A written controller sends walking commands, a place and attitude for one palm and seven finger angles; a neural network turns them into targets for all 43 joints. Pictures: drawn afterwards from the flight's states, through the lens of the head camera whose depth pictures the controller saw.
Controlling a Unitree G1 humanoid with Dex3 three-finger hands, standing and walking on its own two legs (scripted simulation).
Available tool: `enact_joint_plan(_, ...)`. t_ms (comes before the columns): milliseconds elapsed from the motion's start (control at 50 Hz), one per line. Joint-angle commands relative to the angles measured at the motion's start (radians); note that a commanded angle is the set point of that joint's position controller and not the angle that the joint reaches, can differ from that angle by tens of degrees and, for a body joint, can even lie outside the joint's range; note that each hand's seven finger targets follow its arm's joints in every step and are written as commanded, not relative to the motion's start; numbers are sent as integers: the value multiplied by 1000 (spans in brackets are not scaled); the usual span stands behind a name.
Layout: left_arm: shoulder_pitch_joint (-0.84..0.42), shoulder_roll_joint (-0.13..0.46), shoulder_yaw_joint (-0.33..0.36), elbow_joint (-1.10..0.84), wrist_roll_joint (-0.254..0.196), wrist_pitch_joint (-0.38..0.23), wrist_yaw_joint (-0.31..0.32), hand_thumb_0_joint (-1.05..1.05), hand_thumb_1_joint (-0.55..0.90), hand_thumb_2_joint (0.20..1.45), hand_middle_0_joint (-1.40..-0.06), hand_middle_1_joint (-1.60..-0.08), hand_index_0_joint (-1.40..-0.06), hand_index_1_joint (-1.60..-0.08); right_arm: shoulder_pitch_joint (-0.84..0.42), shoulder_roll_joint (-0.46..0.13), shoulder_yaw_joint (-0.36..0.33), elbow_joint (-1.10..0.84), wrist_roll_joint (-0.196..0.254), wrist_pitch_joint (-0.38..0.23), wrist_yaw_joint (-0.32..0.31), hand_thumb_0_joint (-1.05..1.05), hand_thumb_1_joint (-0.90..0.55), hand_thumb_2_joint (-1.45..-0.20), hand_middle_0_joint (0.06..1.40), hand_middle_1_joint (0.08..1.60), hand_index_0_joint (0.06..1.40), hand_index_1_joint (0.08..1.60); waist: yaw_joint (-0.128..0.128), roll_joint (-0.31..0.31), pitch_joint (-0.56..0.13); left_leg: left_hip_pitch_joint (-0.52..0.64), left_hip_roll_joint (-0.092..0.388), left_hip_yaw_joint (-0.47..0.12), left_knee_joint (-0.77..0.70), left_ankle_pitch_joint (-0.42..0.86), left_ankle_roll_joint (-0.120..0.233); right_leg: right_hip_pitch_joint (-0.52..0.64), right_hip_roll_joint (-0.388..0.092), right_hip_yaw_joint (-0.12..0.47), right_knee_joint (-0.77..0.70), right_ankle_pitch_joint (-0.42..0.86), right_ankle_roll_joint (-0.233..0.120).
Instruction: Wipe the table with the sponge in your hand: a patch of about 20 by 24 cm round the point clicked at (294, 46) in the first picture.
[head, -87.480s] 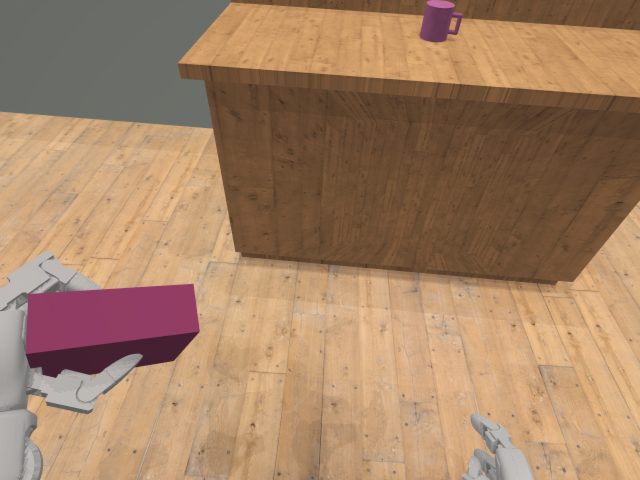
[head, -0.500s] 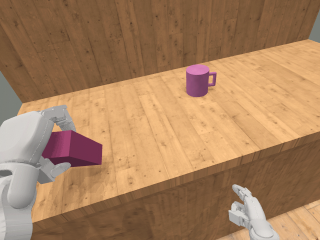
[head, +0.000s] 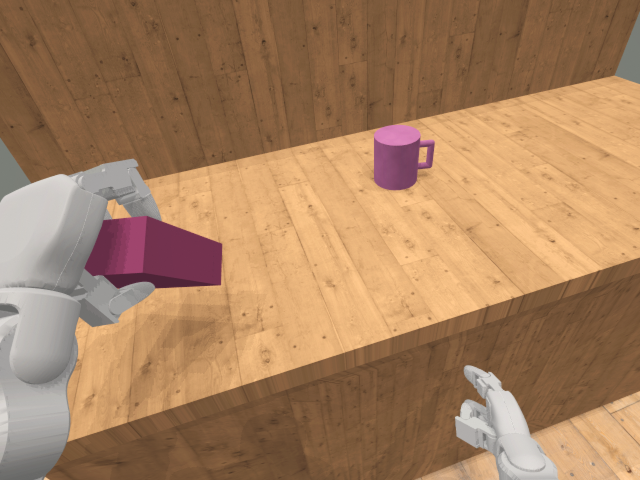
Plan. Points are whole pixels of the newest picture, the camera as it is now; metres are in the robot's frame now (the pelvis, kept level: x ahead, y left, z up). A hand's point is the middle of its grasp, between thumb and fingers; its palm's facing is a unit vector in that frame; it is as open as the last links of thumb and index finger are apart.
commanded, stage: lift the sponge slowly off the table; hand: left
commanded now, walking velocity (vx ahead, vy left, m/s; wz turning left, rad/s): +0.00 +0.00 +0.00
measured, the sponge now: (151, 262) +0.24 +0.23 +0.21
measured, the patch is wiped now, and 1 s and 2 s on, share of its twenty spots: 0.90 0.90 0.90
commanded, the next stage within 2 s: bring the sponge back beside the body in 0.12 s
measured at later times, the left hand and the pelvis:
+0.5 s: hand (106, 242) +0.21 +0.24 +0.26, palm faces +0.44 -0.17 -0.88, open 8.9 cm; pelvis +0.00 +0.00 +0.00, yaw +0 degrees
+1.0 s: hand (84, 251) +0.21 +0.27 +0.25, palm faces +0.39 -0.13 -0.91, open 8.9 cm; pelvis +0.00 +0.00 +0.00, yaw +0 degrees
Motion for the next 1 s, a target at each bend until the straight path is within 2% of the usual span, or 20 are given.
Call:
enact_joint_plan(0,-306,266,191,-154,37,-7,40,0,100,1300,-1200,-1600,-1200,-1600,-317,-63,-16,-229,8,-78,4,0,-900,-900,200,300,200,300,-3,-38,-141,89,-16,-41,-49,96,17,-52,14,88,-108,-24,-49)
enact_joint_plan(20,-284,187,136,-142,34,-1,37,0,100,1300,-1200,-1600,-1200,-1600,-304,-48,-12,-249,8,-77,5,0,-900,-900,200,300,200,300,3,-56,-162,80,-20,-31,-47,110,17,-40,3,55,-100,-26,-45)
enact_joint_plan(100,-264,260,196,-124,29,8,31,0,100,1300,-1200,-1600,-1200,-1600,-314,-65,-12,-231,11,-72,11,0,-900,-900,200,300,200,300,-1,-42,-148,77,-16,-34,-41,113,15,-48,12,86,-102,2,-47)
enact_joint_plan(120,-232,188,151,-120,24,13,28,0,100,1300,-1200,-1600,-1200,-1600,-301,-50,-7,-251,11,-69,11,0,-900,-900,200,300,200,300,6,-78,-156,63,-19,-27,-37,128,17,-40,2,55,-93,4,-43)
enact_joint_plan(200,-299,271,192,-111,30,13,27,0,100,1300,-1200,-1600,-1200,-1600,-312,-70,-9,-233,11,-68,4,0,-900,-900,200,300,200,300,-11,-37,-135,79,-16,-30,-37,88,16,-75,7,87,-113,-36,-43)
enact_joint_plan(220,-308,191,128,-107,33,15,25,0,100,1300,-1200,-1600,-1200,-1600,-302,-54,-5,-254,11,-72,1,0,-900,-900,200,300,200,300,-7,-50,-150,70,-19,-27,-35,98,17,-66,-2,53,-103,-41,-43)
enact_joint_plan(260,-295,245,172,-52,41,18,25,0,100,1300,-1200,-1600,-1200,-1600,-285,-68,-9,-227,4,-68,-6,0,-900,-900,200,300,200,300,-4,-68,-144,74,-22,-28,-35,103,18,-69,-1,63,-114,-29,-43)
enact_joint_plan(300,-314,298,201,-143,44,18,23,0,100,1300,-1200,-1600,-1200,-1600,-314,-70,-11,-238,9,-78,-1,0,-900,-900,200,300,200,300,-2,-11,-178,91,-21,-35,-28,111,18,-52,8,99,-103,-12,-49)
enact_joint_plan(320,-297,231,156,-128,49,22,22,0,100,1300,-1200,-1600,-1200,-1600,-302,-56,-8,-252,6,-80,-1,0,-900,-900,200,300,200,300,5,-45,-198,75,-26,-32,-23,140,19,-29,-1,69,-86,7,-49)
enact_joint_plan(400,-244,324,242,-133,46,30,15,0,100,1300,-1200,-1600,-1200,-1600,-309,-75,-13,-231,6,-73,3,0,-900,-900,200,300,200,300,4,-36,-177,83,-24,-38,-9,164,17,-42,8,109,-92,58,-51)
enact_joint_plan(420,-217,251,191,-111,47,33,11,0,100,1300,-1200,-1600,-1200,-1600,-296,-61,-10,-243,7,-70,3,0,-900,-900,200,300,200,300,5,-66,-174,68,-26,-31,-7,178,19,-38,-2,73,-83,63,-46)
enact_joint_plan(500,-247,313,226,-93,44,23,5,0,100,1300,-1200,-1600,-1200,-1600,-306,-75,-11,-227,9,-76,-5,0,-900,-900,200,300,200,300,-4,-38,-123,81,-20,-36,-16,123,17,-88,2,97,-114,0,-43)
enact_joint_plan(520,-239,234,164,-59,48,26,3,0,100,1300,-1200,-1600,-1200,-1600,-293,-63,-7,-239,9,-77,-9,0,-900,-900,200,300,200,300,-6,-55,-122,69,-22,-32,-16,118,18,-87,-6,59,-108,-17,-39)
enact_joint_plan(600,-289,305,201,-97,59,12,1,0,100,1300,-1200,-1600,-1200,-1600,-315,-74,-11,-227,7,-94,-16,0,-900,-900,200,300,200,300,-6,-16,-139,91,-20,-43,-28,96,18,-81,-1,91,-118,-28,-44)
enact_joint_plan(620,-260,245,163,-78,62,15,0,0,100,1300,-1200,-1600,-1200,-1600,-302,-61,-10,-241,5,-96,-19,0,-900,-900,200,300,200,300,3,-51,-153,75,-25,-40,-22,115,19,-64,-9,61,-104,-22,-42)
enact_joint_plan(700,-279,339,229,-76,69,11,0,0,100,1300,-1200,-1600,-1200,-1600,-312,-78,-12,-222,4,-99,-25,0,-900,-900,200,300,200,300,-1,-38,-149,85,-22,-46,-26,96,18,-70,0,100,-116,-36,-46)
enact_joint_plan(720,-267,279,185,-56,71,14,-1,0,100,1300,-1200,-1600,-1200,-1600,-300,-66,-10,-234,1,-98,-27,0,-900,-900,200,300,200,300,5,-53,-163,69,-24,-42,-23,106,19,-55,-12,69,-105,-37,-45)
enact_joint_plan(800,-277,352,239,-75,73,7,-3,0,100,1300,-1200,-1600,-1200,-1600,-313,-80,-13,-217,3,-102,-25,0,-900,-900,200,300,200,300,3,-7,-159,85,-21,-49,-27,110,16,-61,1,95,-108,-15,-48)
enact_joint_plan(820,-249,282,192,-47,75,11,-6,0,100,1300,-1200,-1600,-1200,-1600,-299,-66,-10,-230,2,-101,-26,0,-900,-900,200,300,200,300,9,-46,-163,66,-23,-44,-25,127,17,-49,-9,53,-96,-10,-46)
enact_joint_plan(980,-218,316,227,-31,63,-4,-14,0,100,1300,-1200,-1600,-1200,-1600,-291,-79,-13,-215,-2,-90,-34,0,-900,-900,200,300,200,300,8,-49,-145,74,-22,-43,-29,130,18,-64,-13,38,-109,5,-39)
